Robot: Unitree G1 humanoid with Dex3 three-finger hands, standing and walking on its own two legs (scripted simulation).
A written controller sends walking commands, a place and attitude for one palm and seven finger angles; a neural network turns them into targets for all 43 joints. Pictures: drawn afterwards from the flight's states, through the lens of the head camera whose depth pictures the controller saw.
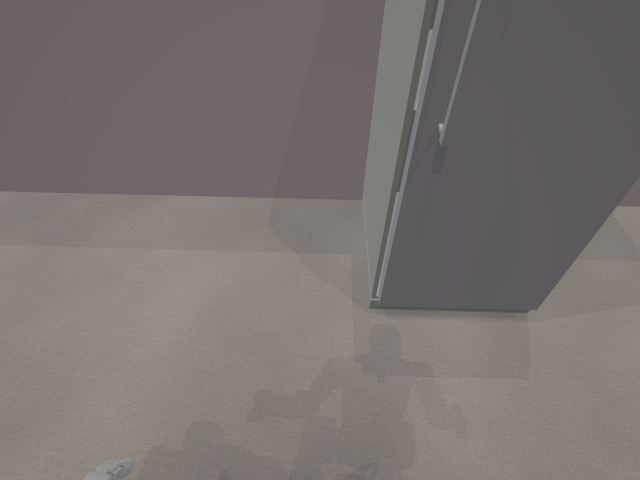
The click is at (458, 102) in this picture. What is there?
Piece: fridge door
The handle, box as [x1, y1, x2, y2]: [438, 0, 494, 146]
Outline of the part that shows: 494,0 477,0 444,123 438,125 440,133 439,141 441,145 450,146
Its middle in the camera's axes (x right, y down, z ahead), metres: +0.26 -0.34 +0.68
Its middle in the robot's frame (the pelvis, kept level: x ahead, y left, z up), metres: +0.77 -0.22 +0.22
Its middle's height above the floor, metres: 0.99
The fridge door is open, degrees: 0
